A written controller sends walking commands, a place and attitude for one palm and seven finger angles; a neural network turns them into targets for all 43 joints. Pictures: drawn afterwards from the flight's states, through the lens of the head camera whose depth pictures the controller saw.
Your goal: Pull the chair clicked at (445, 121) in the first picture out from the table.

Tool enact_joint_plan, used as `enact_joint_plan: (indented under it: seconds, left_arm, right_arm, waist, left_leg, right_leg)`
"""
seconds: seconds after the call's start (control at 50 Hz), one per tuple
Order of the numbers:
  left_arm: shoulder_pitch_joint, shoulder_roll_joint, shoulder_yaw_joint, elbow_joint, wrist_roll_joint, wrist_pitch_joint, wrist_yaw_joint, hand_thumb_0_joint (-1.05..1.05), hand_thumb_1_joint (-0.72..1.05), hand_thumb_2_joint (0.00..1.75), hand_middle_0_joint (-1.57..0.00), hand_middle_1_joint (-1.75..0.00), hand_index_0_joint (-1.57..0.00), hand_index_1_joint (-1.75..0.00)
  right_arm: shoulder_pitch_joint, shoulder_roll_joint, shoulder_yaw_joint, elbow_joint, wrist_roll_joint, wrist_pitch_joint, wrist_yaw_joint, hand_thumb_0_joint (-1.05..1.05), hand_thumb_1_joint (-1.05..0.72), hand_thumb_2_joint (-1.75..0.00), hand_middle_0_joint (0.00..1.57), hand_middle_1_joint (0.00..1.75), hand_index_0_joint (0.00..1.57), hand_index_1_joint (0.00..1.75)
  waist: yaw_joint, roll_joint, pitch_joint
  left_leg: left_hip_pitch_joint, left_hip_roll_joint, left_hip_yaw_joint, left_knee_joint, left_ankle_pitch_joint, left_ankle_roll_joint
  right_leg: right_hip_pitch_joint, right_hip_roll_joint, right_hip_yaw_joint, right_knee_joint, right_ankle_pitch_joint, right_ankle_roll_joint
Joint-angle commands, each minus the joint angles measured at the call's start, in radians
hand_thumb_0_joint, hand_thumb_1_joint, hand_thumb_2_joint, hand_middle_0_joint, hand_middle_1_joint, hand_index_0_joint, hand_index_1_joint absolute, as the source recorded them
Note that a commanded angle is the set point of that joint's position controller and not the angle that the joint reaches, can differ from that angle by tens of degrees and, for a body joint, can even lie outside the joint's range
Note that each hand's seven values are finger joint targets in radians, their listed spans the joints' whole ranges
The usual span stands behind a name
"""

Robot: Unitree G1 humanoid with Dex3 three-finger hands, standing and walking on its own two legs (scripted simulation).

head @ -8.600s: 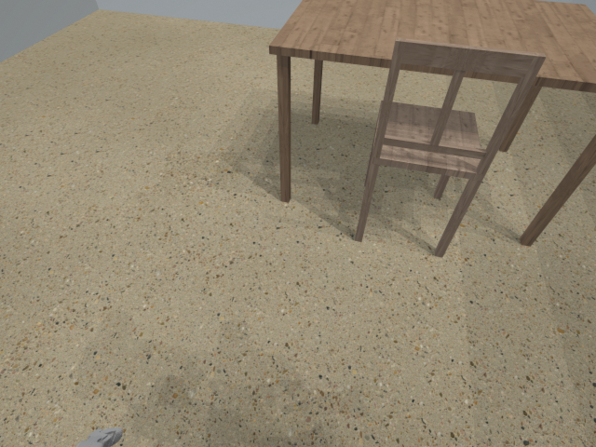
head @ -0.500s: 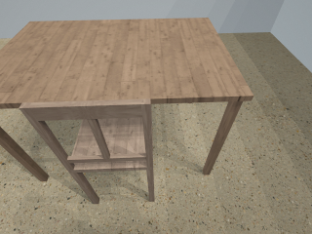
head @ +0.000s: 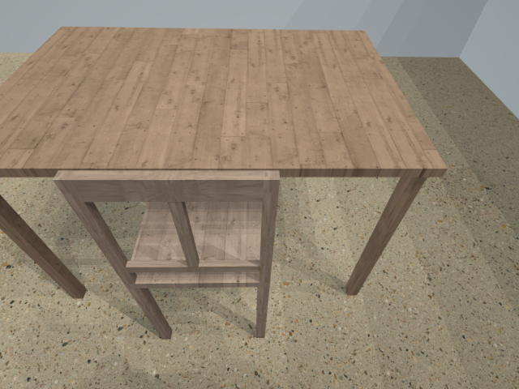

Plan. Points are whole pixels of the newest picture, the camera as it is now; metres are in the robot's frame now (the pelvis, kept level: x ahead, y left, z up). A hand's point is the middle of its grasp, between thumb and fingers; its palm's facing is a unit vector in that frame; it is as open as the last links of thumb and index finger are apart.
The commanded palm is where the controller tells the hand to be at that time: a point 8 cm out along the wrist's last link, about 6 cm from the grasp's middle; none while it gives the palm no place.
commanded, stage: come to a stop and stand still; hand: left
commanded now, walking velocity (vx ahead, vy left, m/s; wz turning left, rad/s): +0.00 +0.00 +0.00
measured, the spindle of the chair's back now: (185, 234) +0.43 +0.19 -0.09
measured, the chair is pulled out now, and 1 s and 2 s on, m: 0.00 0.00 0.00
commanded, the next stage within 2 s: look again from close up in 0.42 s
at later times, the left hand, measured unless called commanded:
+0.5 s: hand out of the picture +0.00 +0.18 -0.18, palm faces +0.01 -0.98 -0.18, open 7.4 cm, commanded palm none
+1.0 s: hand out of the picture -0.01 +0.17 -0.18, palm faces +0.00 -0.99 -0.16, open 7.4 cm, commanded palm none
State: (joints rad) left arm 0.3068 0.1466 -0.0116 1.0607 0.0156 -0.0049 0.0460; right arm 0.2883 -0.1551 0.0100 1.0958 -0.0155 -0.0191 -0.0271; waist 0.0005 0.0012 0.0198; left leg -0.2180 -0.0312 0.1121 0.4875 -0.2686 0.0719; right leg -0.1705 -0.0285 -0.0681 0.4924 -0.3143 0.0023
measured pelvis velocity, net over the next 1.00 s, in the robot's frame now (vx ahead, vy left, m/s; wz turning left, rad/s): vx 0.00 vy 0.01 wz -0.02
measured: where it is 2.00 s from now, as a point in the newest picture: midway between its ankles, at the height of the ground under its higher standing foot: outside the picture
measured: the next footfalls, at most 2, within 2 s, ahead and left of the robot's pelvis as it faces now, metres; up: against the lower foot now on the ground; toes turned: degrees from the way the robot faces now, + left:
none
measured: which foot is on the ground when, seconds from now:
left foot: down 0.00-1.00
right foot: down 0.00-1.00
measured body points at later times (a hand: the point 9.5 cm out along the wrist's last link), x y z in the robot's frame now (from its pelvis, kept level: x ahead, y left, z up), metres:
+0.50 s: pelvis +0.01 +0.01 +0.00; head +0.01 +0.02 +0.45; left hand +0.00 +0.23 -0.16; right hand +0.01 -0.22 -0.15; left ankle +0.00 +0.07 -0.74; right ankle -0.03 -0.12 -0.74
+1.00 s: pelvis +0.00 +0.01 +0.00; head +0.01 +0.02 +0.45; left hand -0.01 +0.22 -0.16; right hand -0.02 -0.20 -0.15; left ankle +0.00 +0.07 -0.74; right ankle -0.03 -0.12 -0.74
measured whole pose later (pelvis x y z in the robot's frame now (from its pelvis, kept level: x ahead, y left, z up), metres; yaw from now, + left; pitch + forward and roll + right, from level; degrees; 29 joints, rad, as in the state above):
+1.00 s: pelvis +0.00 +0.01 +0.00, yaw -1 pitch -1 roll +0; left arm 0.31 0.13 -0.02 1.11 0.02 0.00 0.05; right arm 0.29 -0.12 0.02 1.16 -0.01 -0.03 -0.03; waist 0.00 -0.02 0.04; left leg -0.16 -0.05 0.14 0.42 -0.24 0.09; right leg -0.13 -0.04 -0.04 0.44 -0.29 0.02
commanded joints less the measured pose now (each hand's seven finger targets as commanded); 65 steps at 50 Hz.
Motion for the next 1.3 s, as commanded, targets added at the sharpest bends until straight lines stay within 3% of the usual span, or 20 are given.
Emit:
enact_joint_plan:
  seconds: [0.0,0.26,0.54,0.8,1.2,1.28]
  left_arm:
    - [0.059,0.093,0.019,-0.026,-0.002,-0.014,0.003,0.0,0.9,0.9,-0.2,-0.3,-0.2,-0.3]
    - [0.074,0.097,0.016,0.013,-0.001,-0.01,0.004,0.0,0.9,0.9,-0.2,-0.3,-0.2,-0.3]
    - [0.068,0.094,0.013,0.021,0.0,-0.006,0.001,0.0,0.9,0.9,-0.2,-0.3,-0.2,-0.3]
    - [0.081,0.083,0.012,0.028,-0.002,-0.01,0.002,0.0,0.9,0.9,-0.2,-0.3,-0.2,-0.3]
    - [0.106,0.064,0.009,0.035,-0.001,-0.012,0.002,0.0,0.9,0.9,-0.2,-0.3,-0.2,-0.3]
    - [0.108,0.065,0.009,0.035,-0.003,-0.015,0.003,0.0,0.9,0.9,-0.2,-0.3,-0.2,-0.3]
  right_arm:
    - [0.042,-0.093,-0.012,-0.026,0.005,-0.021,-0.004,0.0,-0.9,-0.9,0.2,0.3,0.2,0.3]
    - [0.02,-0.102,-0.011,-0.008,0.008,-0.021,-0.01,0.0,-0.9,-0.9,0.2,0.3,0.2,0.3]
    - [0.027,-0.094,-0.008,0.012,0.009,-0.019,-0.006,0.0,-0.9,-0.9,0.2,0.3,0.2,0.3]
    - [0.052,-0.081,-0.011,0.029,0.01,-0.022,-0.007,0.0,-0.9,-0.9,0.2,0.3,0.2,0.3]
    - [0.063,-0.063,-0.011,0.036,0.011,-0.019,-0.007,0.0,-0.9,-0.9,0.2,0.3,0.2,0.3]
    - [0.071,-0.059,-0.011,0.038,0.012,-0.023,-0.009,0.0,-0.9,-0.9,0.2,0.3,0.2,0.3]
  waist:
    - [0.006,0.013,0.017]
    - [0.006,0.014,0.018]
    - [0.009,-0.012,0.071]
    - [0.007,-0.017,0.038]
    - [0.004,-0.009,0.083]
    - [0.004,-0.002,0.046]
  left_leg:
    - [0.035,0.145,-0.167,-0.111,0.253,-0.005]
    - [0.084,0.148,-0.156,-0.115,0.321,-0.008]
    - [0.049,0.146,-0.163,-0.17,0.179,-0.009]
    - [0.076,0.149,-0.157,-0.167,0.212,-0.008]
    - [0.058,0.146,-0.155,-0.185,0.138,-0.011]
    - [0.084,0.149,-0.151,-0.173,0.207,-0.009]
  right_leg:
    - [-0.035,-0.07,0.078,-0.068,0.156,-0.032]
    - [-0.024,-0.078,0.079,-0.083,0.191,-0.023]
    - [-0.031,-0.081,0.086,-0.11,0.133,-0.021]
    - [-0.025,-0.08,0.093,-0.111,0.158,-0.021]
    - [-0.053,-0.079,0.1,-0.132,0.134,-0.022]
    - [-0.032,-0.08,0.1,-0.128,0.172,-0.022]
